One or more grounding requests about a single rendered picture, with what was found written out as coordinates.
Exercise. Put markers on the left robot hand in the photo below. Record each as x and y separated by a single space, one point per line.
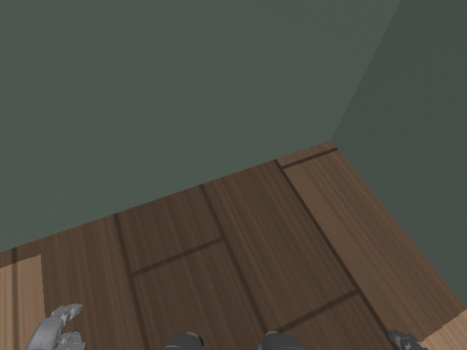
48 334

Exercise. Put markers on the right robot hand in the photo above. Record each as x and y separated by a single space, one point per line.
404 341

